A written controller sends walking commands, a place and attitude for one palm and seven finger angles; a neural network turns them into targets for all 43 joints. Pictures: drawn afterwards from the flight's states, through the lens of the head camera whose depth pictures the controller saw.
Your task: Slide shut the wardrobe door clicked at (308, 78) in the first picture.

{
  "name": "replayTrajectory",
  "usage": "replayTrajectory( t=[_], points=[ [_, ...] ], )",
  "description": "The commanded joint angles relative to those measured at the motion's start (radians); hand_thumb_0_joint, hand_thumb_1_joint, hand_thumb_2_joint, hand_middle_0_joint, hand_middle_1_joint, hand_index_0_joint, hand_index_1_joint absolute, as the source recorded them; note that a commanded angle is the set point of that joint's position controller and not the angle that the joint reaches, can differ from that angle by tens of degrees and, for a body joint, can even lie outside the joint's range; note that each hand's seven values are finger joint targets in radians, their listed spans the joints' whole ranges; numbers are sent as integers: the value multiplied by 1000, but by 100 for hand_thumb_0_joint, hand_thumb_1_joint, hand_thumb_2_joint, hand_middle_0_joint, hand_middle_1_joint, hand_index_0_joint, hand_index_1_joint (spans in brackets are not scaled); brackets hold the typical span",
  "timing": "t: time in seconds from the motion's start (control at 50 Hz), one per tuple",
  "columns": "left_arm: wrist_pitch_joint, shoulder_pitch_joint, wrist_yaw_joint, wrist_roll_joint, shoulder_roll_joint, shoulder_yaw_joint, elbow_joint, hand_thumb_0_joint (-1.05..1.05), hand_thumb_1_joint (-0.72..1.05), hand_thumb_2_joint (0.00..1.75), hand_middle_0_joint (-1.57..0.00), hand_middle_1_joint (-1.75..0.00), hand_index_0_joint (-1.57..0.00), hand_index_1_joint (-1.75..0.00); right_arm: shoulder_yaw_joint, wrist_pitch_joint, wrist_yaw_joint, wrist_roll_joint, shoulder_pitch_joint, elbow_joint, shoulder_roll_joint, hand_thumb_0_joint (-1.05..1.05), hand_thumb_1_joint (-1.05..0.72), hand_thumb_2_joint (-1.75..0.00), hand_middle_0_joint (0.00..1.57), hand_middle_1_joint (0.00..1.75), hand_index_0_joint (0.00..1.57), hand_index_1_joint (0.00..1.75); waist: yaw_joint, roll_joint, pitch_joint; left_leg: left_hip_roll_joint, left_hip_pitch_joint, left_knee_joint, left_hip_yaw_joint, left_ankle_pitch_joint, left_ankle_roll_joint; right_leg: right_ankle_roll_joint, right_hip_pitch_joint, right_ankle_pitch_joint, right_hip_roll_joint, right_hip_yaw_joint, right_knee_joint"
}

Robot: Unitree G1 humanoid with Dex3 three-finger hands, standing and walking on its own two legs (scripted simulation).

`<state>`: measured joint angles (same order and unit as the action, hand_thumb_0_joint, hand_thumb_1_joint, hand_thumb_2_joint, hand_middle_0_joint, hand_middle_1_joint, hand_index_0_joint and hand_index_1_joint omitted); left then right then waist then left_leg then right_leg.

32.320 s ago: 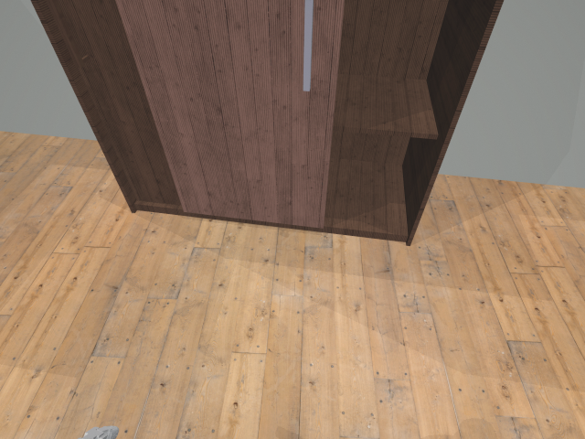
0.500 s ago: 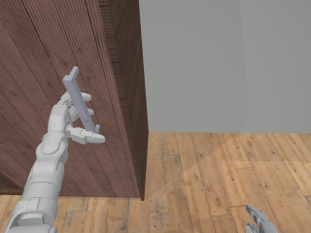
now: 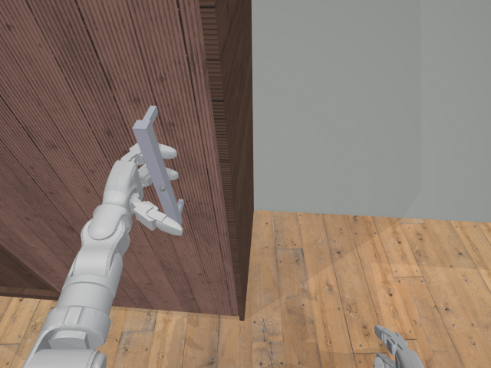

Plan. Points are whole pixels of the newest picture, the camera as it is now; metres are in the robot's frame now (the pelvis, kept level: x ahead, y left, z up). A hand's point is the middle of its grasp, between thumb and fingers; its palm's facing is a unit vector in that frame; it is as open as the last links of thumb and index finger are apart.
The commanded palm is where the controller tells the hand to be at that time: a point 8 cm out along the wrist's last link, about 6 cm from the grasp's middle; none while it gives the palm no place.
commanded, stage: slip the hand off the handle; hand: left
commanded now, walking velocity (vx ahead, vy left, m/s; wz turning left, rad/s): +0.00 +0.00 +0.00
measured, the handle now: (165, 174) +0.41 +0.17 +0.11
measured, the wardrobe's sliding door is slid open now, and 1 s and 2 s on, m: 0.00 0.00 0.00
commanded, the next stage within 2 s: draw the hand back to the body in 1.34 s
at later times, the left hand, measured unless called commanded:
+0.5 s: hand (122, 210) +0.32 +0.22 +0.11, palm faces +0.02 -0.99 -0.10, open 14.6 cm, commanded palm +0.29 +0.27 +0.12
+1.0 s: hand (110, 262) +0.24 +0.21 +0.11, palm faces +0.08 -0.98 -0.15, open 14.6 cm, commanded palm +0.20 +0.26 +0.12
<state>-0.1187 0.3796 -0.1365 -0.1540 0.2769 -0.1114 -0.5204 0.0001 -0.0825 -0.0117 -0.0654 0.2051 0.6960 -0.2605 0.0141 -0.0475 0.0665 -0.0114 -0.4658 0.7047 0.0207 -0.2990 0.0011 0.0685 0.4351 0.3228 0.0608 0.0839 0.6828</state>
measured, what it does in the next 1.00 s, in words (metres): stands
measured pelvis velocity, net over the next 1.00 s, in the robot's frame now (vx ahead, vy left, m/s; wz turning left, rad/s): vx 0.02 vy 0.02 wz -0.01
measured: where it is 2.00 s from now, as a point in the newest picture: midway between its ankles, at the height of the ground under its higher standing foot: outside the picture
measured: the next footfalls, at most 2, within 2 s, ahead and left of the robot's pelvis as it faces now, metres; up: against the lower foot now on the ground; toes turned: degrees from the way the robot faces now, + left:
none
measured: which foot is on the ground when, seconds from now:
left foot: down 0.00-1.00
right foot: down 0.00-1.00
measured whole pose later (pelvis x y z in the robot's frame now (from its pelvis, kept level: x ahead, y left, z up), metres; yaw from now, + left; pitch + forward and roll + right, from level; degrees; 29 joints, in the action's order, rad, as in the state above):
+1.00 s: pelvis +0.02 +0.02 +0.01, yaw -1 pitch -1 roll -1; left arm -0.02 -0.34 -0.09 -0.19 0.27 -0.11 0.18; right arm 0.06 -0.20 -0.06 -0.04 0.23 0.60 -0.24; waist 0.04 -0.06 0.06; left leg -0.03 -0.31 0.65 0.00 -0.32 -0.04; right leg 0.05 0.28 0.32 0.05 0.06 0.61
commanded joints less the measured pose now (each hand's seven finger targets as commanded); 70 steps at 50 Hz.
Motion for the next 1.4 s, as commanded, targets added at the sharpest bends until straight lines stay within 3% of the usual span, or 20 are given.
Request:
replayTrajectory(
  t=[0.0, 0.08, 0.14, 0.26, 0.3, 0.32, 0.36, 0.4, 0.46, 0.5, 0.54, 0.66, 0.78, 0.86, 0.98, 1.04, 1.08, 1.16, 1.24, 1.38],
  points=[
    [-1, 263, 81, -9, 242, -157, 193, 0, -55, 20, -25, -115, -25, -115, -23, -64, -10, -2, -89, -200, -103, 0, -90, -90, 20, 30, 20, 30, 17, 125, 164, 15, 6, -98, 2, 40, -32, -86, -168, 44, -143, -253, -226],
    [13, 166, 79, 2, 215, -154, 295, 0, -55, 20, -25, -115, -25, -115, -6, -78, -27, 0, -32, -223, -105, 0, -90, -90, 20, 30, 20, 30, 5, 65, 199, 25, 195, -140, -2, 239, -45, -68, -119, -273, -58, -78, -120],
    [42, 53, 88, 2, 213, -180, 396, 0, -55, 20, -25, -115, -25, -115, -7, -79, -30, 6, -28, -247, -100, 0, -90, -90, 20, 30, 20, 30, 30, 41, 251, 40, 253, -137, 5, 382, -27, -63, -140, -356, -52, -59, -94],
    [24, 78, 78, 7, 164, -110, 585, 0, -55, 20, -25, -115, -25, -115, -7, -102, -32, 13, -28, -258, -101, 0, -90, -90, 20, 30, 20, 30, -3, -17, 253, 77, 353, -136, 50, 487, 12, -65, -71, -279, -40, -47, -98],
    [13, 37, 58, 0, 119, -68, 587, 0, -55, 20, -25, -115, -25, -115, -9, -120, -33, 11, -26, -248, -102, 0, -90, -90, 20, 30, 20, 30, -8, -42, 238, 89, 373, -146, 77, 448, 24, -66, -37, -219, -36, -44, -103],
    [10, 41, 43, -3, 52, 5, 611, 0, -55, 20, -25, -115, -25, -115, -7, -129, -31, 8, -33, -249, -99, 0, -90, -90, 20, 30, 20, 30, -18, -57, 225, 94, 386, -152, 94, 425, 30, -68, -17, -198, -37, -43, -103],
    [21, -19, 37, -5, 34, 27, 615, 0, -55, 20, -25, -115, -25, -115, -6, -143, -32, 7, -38, -242, -102, 0, -90, -90, 20, 30, 20, 30, -19, -37, 184, 96, 365, -171, 115, 339, 29, -67, -11, -164, -37, -42, -111],
    [42, -81, 40, -10, 61, 4, 611, 0, -55, 20, -25, -115, -25, -115, -6, -144, -34, 6, -44, -238, -111, 0, -90, -90, 20, 30, 20, 30, -5, -6, 154, 88, 312, -203, 122, 201, 30, -63, -30, -131, -39, -37, -116],
    [61, -67, 67, 4, 95, -18, 645, 0, -55, 20, -25, -115, -25, -115, 3, -141, -45, 5, -74, -234, -108, 0, -90, -90, 20, 30, 20, 30, -2, -31, 92, 74, 262, -237, 119, 45, 25, -58, -41, -89, -43, -43, -127],
    [56, -135, 89, 8, 127, -64, 695, 0, -55, 20, -25, -115, -25, -115, 4, -143, -46, 10, -84, -245, -102, 0, -90, -90, 20, 30, 20, 30, 19, -15, 133, 72, 272, -241, 113, 76, 29, -54, -76, -100, -42, -41, -127],
    [38, -141, 98, 9, 100, -36, 769, 0, -55, 20, -25, -115, -25, -115, 8, -151, -43, 16, -94, -252, -93, 0, -90, -90, 20, 30, 20, 30, 19, -20, 154, 71, 288, -232, 105, 118, 30, -54, -88, -115, -43, -40, -125],
    [32, -336, 102, 2, 109, -64, 793, 0, -55, 20, -25, -115, -25, -115, 10, -154, -38, 22, -93, -246, -92, 0, -90, -90, 20, 30, 20, 30, 26, 10, 116, 62, 261, -221, 71, 133, 20, -54, -116, -124, -38, -43, -151],
    [58, -438, 72, -17, 69, -19, 873, 0, -55, 20, -25, -115, -25, -115, 17, -158, -38, 15, -108, -265, -86, 0, -90, -90, 20, 30, 20, 30, 9, 7, 46, 47, 223, -216, 52, 48, -7, -59, -98, -77, -41, -47, -179],
    [40, -498, 72, -26, 139, -91, 926, 0, -55, 20, -25, -115, -25, -115, 15, -171, -48, 22, -101, -262, -90, 0, -90, -90, 20, 30, 20, 30, 14, 27, 57, 30, 209, -187, 29, 55, -24, -62, -111, -64, -43, -64, -199],
    [0, -596, 37, -55, 145, -115, 949, 0, -55, 20, -25, -115, -25, -115, 14, -200, -51, 19, -96, -267, -81, 0, -90, -90, 20, 30, 20, 30, 21, 2, 56, 15, 187, -151, 6, 53, -34, -66, -115, -37, -54, -91, -218],
    [-9, -576, 14, -77, 183, -157, 920, 0, -55, 20, -25, -115, -25, -115, 11, -209, -56, 19, -92, -254, -87, 0, -90, -90, 20, 30, 20, 30, 9, 66, 43, 7, 139, -116, -4, 72, -40, -79, -123, -54, -68, -125, -232],
    [-12, -556, -4, -85, 177, -148, 895, 0, -55, 20, -25, -115, -25, -115, 11, -215, -57, 14, -100, -247, -85, 0, -90, -90, 20, 30, 20, 30, 5, 17, 7, 4, 122, -106, -6, 47, -38, -79, -103, 1, -79, -151, -252],
    [-21, -507, -32, -103, 203, -166, 880, 0, -55, 20, -25, -115, -25, -115, 5, -231, -64, 11, -104, -242, -91, 0, -90, -90, 20, 30, 20, 30, 6, 18, 41, 3, 100, -79, -3, 46, -35, -89, -125, 10, -103, -195, -257],
    [-21, -569, -53, -115, 214, -203, 844, 0, -55, 20, -25, -115, -25, -115, 2, -243, -64, 13, -89, -240, -95, 0, -90, -90, 20, 30, 20, 30, 23, 63, 86, 4, 83, -67, 2, 93, -34, -101, -165, -122, -114, -197, -224],
    [-17, -605, -58, -117, 206, -209, 861, 0, -55, 20, -25, -115, -25, -115, 1, -249, -62, 11, -73, -248, -96, 0, -90, -90, 20, 30, 20, 30, 23, 42, 83, 6, 108, -80, -2, 130, -40, -91, -138, -168, -87, -142, -189]
  ],
)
